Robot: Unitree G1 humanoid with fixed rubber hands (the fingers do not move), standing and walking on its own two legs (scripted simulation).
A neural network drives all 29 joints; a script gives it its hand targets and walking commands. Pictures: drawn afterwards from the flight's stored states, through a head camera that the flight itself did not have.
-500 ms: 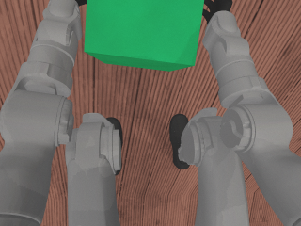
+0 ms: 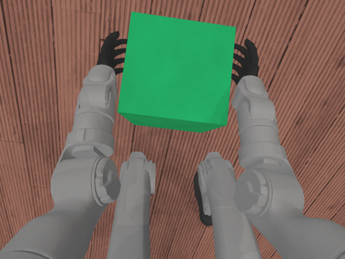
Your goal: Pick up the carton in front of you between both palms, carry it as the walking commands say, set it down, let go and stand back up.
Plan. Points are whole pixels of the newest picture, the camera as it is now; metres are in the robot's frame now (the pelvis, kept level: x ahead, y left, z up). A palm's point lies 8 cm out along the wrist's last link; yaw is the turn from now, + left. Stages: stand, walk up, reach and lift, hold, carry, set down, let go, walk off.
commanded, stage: reach and lift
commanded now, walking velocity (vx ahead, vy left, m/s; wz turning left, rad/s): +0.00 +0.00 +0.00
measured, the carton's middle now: (174, 86) +0.48 +0.02 -0.14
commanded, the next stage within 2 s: none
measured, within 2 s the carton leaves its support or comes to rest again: neither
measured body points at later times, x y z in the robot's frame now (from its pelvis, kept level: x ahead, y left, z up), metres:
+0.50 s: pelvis +0.04 +0.00 +0.13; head +0.20 +0.03 +0.54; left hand +0.46 +0.17 +0.08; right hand +0.46 -0.14 +0.09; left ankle +0.12 +0.12 -0.44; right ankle +0.11 -0.13 -0.44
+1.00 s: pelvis +0.09 +0.00 +0.26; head +0.14 +0.01 +0.71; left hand +0.41 +0.16 +0.23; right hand +0.43 -0.14 +0.24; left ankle +0.12 +0.12 -0.44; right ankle +0.11 -0.13 -0.44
